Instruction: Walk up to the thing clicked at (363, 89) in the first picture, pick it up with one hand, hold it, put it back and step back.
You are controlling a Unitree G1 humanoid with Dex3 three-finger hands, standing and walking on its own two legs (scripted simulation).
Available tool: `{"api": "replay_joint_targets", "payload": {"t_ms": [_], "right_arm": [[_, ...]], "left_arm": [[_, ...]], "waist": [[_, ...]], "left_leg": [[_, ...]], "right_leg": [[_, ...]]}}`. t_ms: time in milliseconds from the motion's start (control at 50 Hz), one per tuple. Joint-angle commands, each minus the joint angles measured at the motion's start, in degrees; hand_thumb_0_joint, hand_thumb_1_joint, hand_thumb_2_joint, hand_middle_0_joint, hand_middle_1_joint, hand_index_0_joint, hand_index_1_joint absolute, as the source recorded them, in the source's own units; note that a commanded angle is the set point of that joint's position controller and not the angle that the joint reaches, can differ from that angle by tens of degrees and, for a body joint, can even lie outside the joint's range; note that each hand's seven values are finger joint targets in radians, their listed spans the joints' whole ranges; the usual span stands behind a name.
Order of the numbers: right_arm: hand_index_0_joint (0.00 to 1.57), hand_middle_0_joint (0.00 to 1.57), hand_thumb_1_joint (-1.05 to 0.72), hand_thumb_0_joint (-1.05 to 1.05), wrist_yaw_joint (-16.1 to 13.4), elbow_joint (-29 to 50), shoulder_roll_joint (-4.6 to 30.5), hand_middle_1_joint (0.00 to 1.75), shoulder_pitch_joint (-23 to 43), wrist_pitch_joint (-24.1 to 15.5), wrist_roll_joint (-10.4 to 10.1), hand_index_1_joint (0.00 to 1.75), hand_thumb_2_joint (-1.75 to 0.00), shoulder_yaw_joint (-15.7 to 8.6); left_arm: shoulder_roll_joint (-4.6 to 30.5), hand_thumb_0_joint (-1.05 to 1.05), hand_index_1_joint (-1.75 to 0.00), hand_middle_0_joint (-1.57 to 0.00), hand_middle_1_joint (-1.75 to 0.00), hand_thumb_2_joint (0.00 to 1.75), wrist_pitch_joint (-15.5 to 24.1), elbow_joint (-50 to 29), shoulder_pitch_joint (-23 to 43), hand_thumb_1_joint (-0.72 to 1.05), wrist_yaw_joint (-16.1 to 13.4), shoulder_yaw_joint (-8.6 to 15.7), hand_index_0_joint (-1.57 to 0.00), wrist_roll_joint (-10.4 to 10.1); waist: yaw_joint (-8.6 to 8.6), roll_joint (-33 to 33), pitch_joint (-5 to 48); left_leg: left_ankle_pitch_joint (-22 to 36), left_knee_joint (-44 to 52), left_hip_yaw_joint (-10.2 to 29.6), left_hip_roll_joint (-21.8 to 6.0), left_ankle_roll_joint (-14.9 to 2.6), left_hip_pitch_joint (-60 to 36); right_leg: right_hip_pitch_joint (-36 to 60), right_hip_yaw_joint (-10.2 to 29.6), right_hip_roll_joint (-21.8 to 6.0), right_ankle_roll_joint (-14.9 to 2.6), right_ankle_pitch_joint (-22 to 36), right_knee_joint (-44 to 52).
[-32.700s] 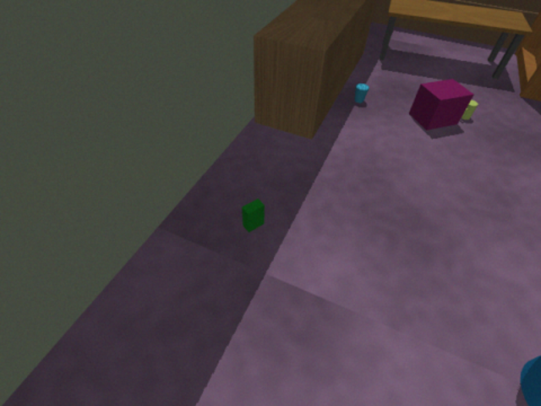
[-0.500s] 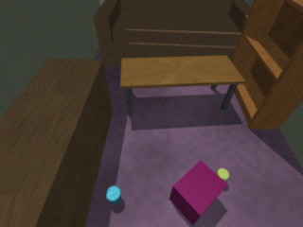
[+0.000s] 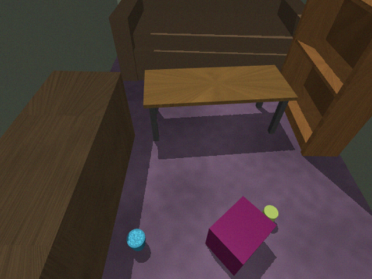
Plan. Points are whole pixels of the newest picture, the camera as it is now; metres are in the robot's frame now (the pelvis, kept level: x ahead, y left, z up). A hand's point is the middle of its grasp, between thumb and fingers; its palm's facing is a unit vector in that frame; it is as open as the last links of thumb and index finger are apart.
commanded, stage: stand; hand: left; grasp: from above
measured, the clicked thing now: (137, 241) +0.43 +0.24 -0.73
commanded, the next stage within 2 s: step back in 1.00 s
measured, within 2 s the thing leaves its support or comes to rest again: neither
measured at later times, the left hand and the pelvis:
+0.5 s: hand out of the picture +0.07 +0.24 -0.16, palm faces -0.01 -0.94 -0.33, open 7.4 cm; pelvis +0.00 +0.00 +0.00, yaw -1 degrees
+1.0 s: hand out of the picture +0.09 +0.24 -0.16, palm faces -0.02 -0.94 -0.34, open 7.4 cm; pelvis +0.01 -0.01 +0.00, yaw -1 degrees
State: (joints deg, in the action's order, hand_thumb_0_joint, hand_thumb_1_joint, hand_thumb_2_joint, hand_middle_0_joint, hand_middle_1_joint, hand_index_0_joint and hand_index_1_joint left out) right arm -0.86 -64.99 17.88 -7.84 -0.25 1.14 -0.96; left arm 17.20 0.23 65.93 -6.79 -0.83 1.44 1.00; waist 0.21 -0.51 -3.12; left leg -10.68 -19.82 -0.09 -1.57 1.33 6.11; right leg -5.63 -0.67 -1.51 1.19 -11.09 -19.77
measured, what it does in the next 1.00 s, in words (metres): stands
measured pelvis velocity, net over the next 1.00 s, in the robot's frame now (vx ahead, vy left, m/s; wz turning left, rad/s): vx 0.01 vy -0.01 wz -0.02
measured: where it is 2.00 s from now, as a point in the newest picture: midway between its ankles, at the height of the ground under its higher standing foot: outside the picture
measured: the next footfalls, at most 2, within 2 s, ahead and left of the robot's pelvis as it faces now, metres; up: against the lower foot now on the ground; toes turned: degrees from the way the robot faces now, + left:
right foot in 1.64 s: -0.09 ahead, -0.10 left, +0.00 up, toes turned -2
left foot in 1.96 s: -0.16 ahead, +0.13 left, +0.00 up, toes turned -5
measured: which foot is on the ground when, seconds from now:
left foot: down 0.00-1.00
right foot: down 0.00-1.00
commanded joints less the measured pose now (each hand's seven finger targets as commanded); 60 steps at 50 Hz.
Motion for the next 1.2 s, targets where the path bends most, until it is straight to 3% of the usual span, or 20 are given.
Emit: {"api": "replay_joint_targets", "payload": {"t_ms": [0,140,180,220,320,400,620,700,820,900,960,980,1040,1100,1140,1160,1180], "right_arm": [[0.2,0.2,-0.9,0.0,-0.6,2.98,11.13,0.3,1.67,-1.26,-0.09,0.3,-0.9,-1.84],[0.2,0.2,-0.9,0.0,-0.32,3.14,11.11,0.3,2.5,-1.36,-0.04,0.3,-0.9,-1.83],[0.2,0.2,-0.9,0.0,-0.4,3.23,11.52,0.3,2.63,-1.47,-0.05,0.3,-0.9,-2.03],[0.2,0.2,-0.9,0.0,-0.35,2.93,11.55,0.3,2.78,-1.5,-0.09,0.3,-0.9,-1.85],[0.2,0.2,-0.9,0.0,-0.26,2.88,11.98,0.3,2.88,-1.61,-0.12,0.3,-0.9,-1.97],[0.2,0.2,-0.9,0.0,-0.14,2.74,12.13,0.3,2.92,-1.31,-0.16,0.3,-0.9,-1.89],[0.2,0.2,-0.9,0.0,0.0,2.76,12.17,0.3,2.83,-1.32,-0.21,0.3,-0.9,-1.73],[0.2,0.2,-0.9,0.0,0.0,2.8,12.69,0.3,2.54,-1.44,-0.27,0.3,-0.9,-1.76],[0.2,0.2,-0.9,0.0,0.02,2.87,12.56,0.3,2.78,-1.4,-0.32,0.3,-0.9,-1.72],[0.2,0.2,-0.9,0.0,0.04,3.01,12.92,0.3,2.91,-1.35,-0.3,0.3,-0.9,-1.86],[0.2,0.2,-0.9,0.0,0.09,2.97,12.76,0.3,3.25,-1.23,-0.33,0.3,-0.9,-1.77],[0.2,0.2,-0.9,0.0,0.29,4.65,16.45,0.3,5.62,-0.24,-0.84,0.3,-0.9,-3.1],[0.2,0.2,-0.9,0.0,0.4,6.63,15.06,0.3,2.94,0.56,-1.7,0.3,-0.9,-3.34],[0.2,0.2,-0.9,0.0,0.56,8.56,14.11,0.3,2.07,1.68,-1.6,0.3,-0.9,-3.86],[0.2,0.2,-0.9,0.0,0.84,9.56,14.18,0.3,0.02,2.33,-1.14,0.3,-0.9,-4.54],[0.2,0.2,-0.9,0.0,1.08,9.74,14.03,0.3,-2.62,2.54,-0.96,0.3,-0.9,-4.77],[0.2,0.2,-0.9,0.0,1.29,9.96,13.67,0.3,-3.56,2.49,-1.13,0.3,-0.9,-4.9]], "left_arm": [[11.44,0.0,-0.3,-0.2,-0.3,0.9,0.99,-3.15,1.37,0.9,-0.61,2.36,-0.2,-0.12],[11.96,0.0,-0.3,-0.2,-0.3,0.9,1.16,-3.37,2.13,0.9,-0.5,2.3,-0.2,-0.06],[12.28,0.0,-0.3,-0.2,-0.3,0.9,1.17,-3.63,2.58,0.9,-0.46,2.39,-0.2,-0.16],[11.97,0.0,-0.3,-0.2,-0.3,0.9,1.12,-3.45,1.86,0.9,-0.35,2.19,-0.2,-0.21],[12.4,0.0,-0.3,-0.2,-0.3,0.9,1.3,-3.86,2.16,0.9,-0.28,2.06,-0.2,-0.14],[12.57,0.0,-0.3,-0.2,-0.3,0.9,1.27,-3.8,2.59,0.9,-0.3,1.94,-0.2,-0.19],[13.59,0.0,-0.3,-0.2,-0.3,0.9,1.34,-3.79,2.5,0.9,-0.22,2.02,-0.2,-0.35],[13.38,0.0,-0.3,-0.2,-0.3,0.9,1.53,-4.17,2.44,0.9,-0.19,1.86,-0.2,-0.43],[13.75,0.0,-0.3,-0.2,-0.3,0.9,1.37,-4.01,2.25,0.9,-0.09,1.9,-0.2,-0.46],[13.77,0.0,-0.3,-0.2,-0.3,0.9,1.57,-4.39,2.61,0.9,-0.14,1.85,-0.2,-0.43],[13.67,0.0,-0.3,-0.2,-0.3,0.9,1.49,-4.29,2.48,0.9,-0.11,1.71,-0.2,-0.48],[18.3,0.0,-0.3,-0.2,-0.3,0.9,0.83,-5.94,2.38,0.9,-0.3,3.77,-0.2,-1.49],[18.16,0.0,-0.3,-0.2,-0.3,0.9,0.48,-8.98,2.02,0.9,-0.67,4.3,-0.2,-1.75],[19.73,0.0,-0.3,-0.2,-0.3,0.9,-0.32,-12.19,3.91,0.9,-0.65,4.84,-0.2,-1.08],[20.64,0.0,-0.3,-0.2,-0.3,0.9,-0.83,-14.67,6.32,0.9,-0.67,4.93,-0.2,-0.22],[20.59,0.0,-0.3,-0.2,-0.3,0.9,-1.08,-16.06,8.53,0.9,-0.62,4.95,-0.2,0.16],[19.95,0.0,-0.3,-0.2,-0.3,0.9,-1.29,-16.77,9.19,0.9,-0.56,4.84,-0.2,0.28]], "waist": [[0.11,-0.36,3.15],[-0.05,0.94,2.61],[-0.22,0.37,3.94],[0.14,-0.69,2.46],[-0.06,-0.09,4.31],[-0.39,0.09,3.43],[-0.5,0.65,3.8],[-0.41,0.2,5.08],[-0.42,0.75,4.16],[-0.51,0.63,5.51],[-0.43,0.54,3.8],[-0.4,1.39,-1.28],[-1.13,3.1,6.0],[-1.1,7.62,7.05],[-1.8,11.11,7.27],[-3.22,12.25,7.24],[-3.44,11.51,6.48]], "left_leg": [[8.46,3.03,3.82,-5.43,-1.95,-0.55],[6.23,3.85,3.83,-5.34,-1.84,0.54],[8.87,3.37,3.71,-5.74,-1.85,-1.14],[5.51,4.16,3.78,-5.41,-1.74,0.4],[8.92,3.22,3.64,-5.96,-1.79,-1.63],[5.91,3.72,3.54,-5.73,-1.82,-0.41],[6.69,3.94,3.38,-5.82,-1.75,-0.78],[10.35,3.3,3.19,-6.13,-1.76,-1.76],[8.27,3.83,3.12,-6.12,-1.67,-2.29],[10.28,3.05,2.92,-6.35,-1.74,-2.73],[7.74,3.63,2.88,-5.98,-1.63,-1.68],[16.64,-2.86,3.44,-5.25,-3.17,1.87],[17.87,-10.31,1.38,-3.45,-3.64,1.94],[6.4,-18.76,-0.27,1.37,-3.09,4.66],[-10.04,-25.7,0.72,3.27,-3.75,4.75],[-14.35,-26.79,1.59,2.85,-4.43,4.33],[-13.82,-24.42,1.68,2.72,-4.63,3.9]], "right_leg": [[0.02,4.49,-5.48,-1.69,8.78,3.07],[-0.32,4.23,-5.26,-1.66,6.19,3.66],[-0.06,4.59,-5.54,-2.04,8.47,2.98],[-0.56,4.53,-5.32,-1.79,5.91,3.74],[-0.53,4.87,-5.67,-2.01,8.78,3.36],[-0.77,4.83,-5.46,-1.93,6.79,3.67],[-0.67,5.08,-5.54,-2.12,7.92,3.09],[0.39,4.96,-5.73,-2.14,11.74,2.51],[-1.02,5.24,-5.58,-2.22,9.61,3.01],[0.04,5.38,-5.86,-2.22,12.23,2.66],[-0.81,5.29,-5.56,-2.09,9.96,3.47],[-4.9,6.49,-5.24,-2.85,22.16,-1.09],[-2.48,7.52,-7.33,-6.23,27.81,-4.04],[-5.58,12.33,-12.06,-11.07,25.94,-2.85],[-10.12,14.72,-15.92,-14.25,24.11,-3.55],[-12.55,14.04,-16.52,-14.37,21.21,-4.65],[-13.33,12.37,-15.13,-13.46,19.78,-6.67]]}}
